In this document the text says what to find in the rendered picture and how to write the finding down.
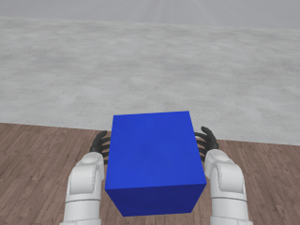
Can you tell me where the robot left hand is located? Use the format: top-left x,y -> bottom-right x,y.
89,130 -> 111,165

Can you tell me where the robot left forearm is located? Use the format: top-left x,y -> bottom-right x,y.
59,152 -> 105,225

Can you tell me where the carton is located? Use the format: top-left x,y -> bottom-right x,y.
104,111 -> 207,217

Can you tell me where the robot right forearm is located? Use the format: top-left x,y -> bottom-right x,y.
204,149 -> 253,225

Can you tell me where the robot right hand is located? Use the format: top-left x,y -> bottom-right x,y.
194,127 -> 219,162

